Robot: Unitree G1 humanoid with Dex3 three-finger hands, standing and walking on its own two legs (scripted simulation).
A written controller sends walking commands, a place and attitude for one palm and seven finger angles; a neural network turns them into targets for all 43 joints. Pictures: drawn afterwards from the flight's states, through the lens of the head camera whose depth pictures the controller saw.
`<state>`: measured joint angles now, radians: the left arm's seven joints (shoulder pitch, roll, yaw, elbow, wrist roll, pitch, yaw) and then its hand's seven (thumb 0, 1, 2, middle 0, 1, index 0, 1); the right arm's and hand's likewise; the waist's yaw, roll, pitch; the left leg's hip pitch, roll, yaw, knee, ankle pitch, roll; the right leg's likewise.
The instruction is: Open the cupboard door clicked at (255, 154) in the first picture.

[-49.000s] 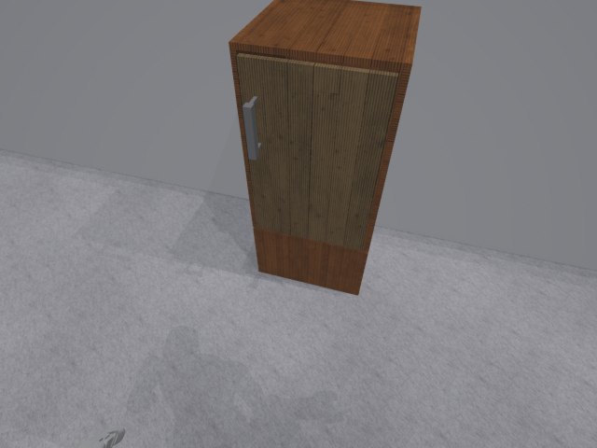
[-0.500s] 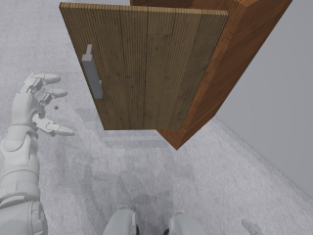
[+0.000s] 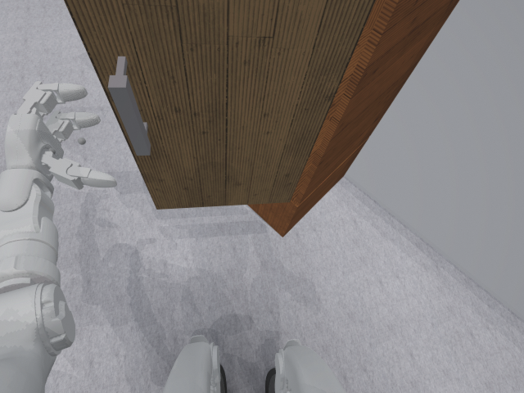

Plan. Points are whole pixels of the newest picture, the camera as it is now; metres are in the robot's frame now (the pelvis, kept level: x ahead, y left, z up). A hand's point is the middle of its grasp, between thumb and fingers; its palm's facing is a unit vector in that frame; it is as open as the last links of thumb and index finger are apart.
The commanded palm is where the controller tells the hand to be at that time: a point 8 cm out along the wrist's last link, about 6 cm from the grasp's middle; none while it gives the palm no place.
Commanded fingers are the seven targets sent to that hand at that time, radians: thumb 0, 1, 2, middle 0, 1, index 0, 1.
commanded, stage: move the hooked fingers beside the handle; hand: left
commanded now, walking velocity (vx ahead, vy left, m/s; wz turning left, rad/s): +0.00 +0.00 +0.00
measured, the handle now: (133, 110) +0.53 +0.19 +0.05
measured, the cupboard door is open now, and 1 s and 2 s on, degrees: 50 50 50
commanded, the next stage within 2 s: slide the fingers in behind the handle in 0.84 s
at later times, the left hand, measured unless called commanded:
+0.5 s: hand (85, 140) +0.47 +0.24 +0.06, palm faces +0.09 -1.00 -0.02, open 14.0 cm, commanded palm +0.44 +0.28 +0.05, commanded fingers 0.00 -0.50 0.30 -0.30 -1.20 -0.30 -1.20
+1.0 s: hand (90, 139) +0.47 +0.23 +0.06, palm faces +0.06 -1.00 -0.02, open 14.0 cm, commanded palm +0.44 +0.27 +0.05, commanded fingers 0.00 -0.50 0.30 -0.30 -1.20 -0.30 -1.20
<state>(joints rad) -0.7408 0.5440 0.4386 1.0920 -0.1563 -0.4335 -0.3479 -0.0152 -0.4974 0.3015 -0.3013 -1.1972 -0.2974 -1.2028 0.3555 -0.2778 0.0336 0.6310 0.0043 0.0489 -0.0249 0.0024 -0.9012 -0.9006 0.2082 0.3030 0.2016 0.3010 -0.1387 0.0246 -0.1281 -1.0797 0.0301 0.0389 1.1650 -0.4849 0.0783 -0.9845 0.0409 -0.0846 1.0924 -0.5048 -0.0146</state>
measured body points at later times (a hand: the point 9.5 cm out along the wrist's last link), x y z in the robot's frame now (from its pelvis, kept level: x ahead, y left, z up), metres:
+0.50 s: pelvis +0.01 +0.00 +0.00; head +0.13 +0.03 +0.43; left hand +0.46 +0.29 +0.06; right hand +0.05 -0.27 -0.10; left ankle +0.03 +0.07 -0.65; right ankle +0.01 -0.12 -0.65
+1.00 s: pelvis +0.00 -0.01 +0.00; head +0.12 +0.02 +0.43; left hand +0.46 +0.29 +0.06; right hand +0.04 -0.28 -0.11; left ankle +0.03 +0.07 -0.65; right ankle +0.01 -0.12 -0.65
